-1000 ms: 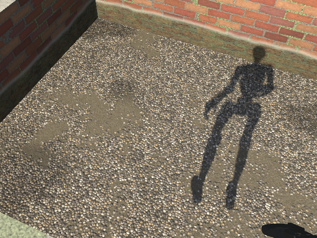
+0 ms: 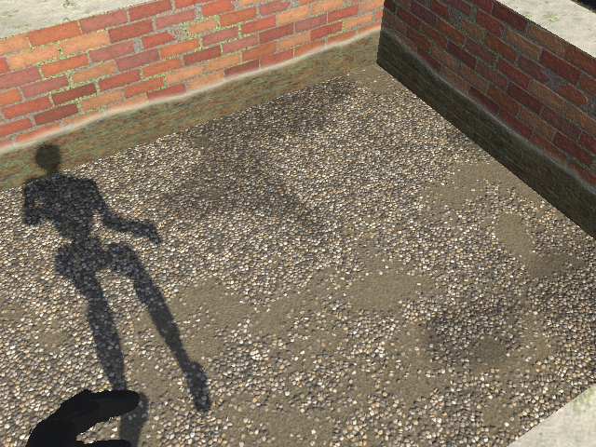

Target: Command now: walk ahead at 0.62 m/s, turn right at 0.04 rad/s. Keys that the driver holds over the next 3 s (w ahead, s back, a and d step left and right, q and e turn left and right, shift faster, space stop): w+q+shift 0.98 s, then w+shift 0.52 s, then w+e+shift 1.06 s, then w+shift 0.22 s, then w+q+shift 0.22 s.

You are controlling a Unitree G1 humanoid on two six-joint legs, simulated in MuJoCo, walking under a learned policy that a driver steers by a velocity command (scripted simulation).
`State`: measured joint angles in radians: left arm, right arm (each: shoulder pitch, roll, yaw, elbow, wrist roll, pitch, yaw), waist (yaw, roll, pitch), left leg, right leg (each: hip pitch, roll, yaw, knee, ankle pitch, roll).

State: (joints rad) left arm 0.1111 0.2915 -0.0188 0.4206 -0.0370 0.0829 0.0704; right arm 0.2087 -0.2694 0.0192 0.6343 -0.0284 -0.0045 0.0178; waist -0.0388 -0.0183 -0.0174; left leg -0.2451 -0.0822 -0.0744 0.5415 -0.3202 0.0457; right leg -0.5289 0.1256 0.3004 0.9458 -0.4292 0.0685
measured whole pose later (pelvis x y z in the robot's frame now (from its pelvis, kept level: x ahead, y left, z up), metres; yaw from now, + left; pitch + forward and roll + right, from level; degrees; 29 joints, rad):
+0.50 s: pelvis +0.04 -0.03 +0.00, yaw +17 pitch +0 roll -2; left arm 0.02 0.28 -0.05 0.36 0.08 -0.02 -0.01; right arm 0.02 -0.33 0.06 0.42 -0.02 0.04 0.04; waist 0.00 0.02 0.04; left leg -0.22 -0.08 -0.27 0.61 -0.33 -0.01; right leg -0.27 -0.05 -0.13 0.54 -0.26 0.02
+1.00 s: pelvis +0.02 -0.05 +0.00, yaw +37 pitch -2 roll -2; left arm 0.05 0.28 0.00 0.43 0.07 -0.02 0.02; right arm 0.10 -0.28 0.04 0.41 0.03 0.05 0.07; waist -0.03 -0.03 0.05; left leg -0.27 -0.19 -0.44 0.64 -0.29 -0.02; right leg -0.20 -0.11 -0.28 0.56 -0.30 0.01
